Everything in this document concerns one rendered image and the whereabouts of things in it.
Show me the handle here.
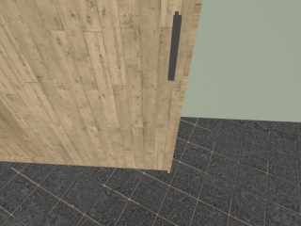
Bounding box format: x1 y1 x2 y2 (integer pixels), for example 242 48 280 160
167 11 182 81

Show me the wardrobe door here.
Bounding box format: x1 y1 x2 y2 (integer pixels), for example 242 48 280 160
0 99 47 158
0 0 195 170

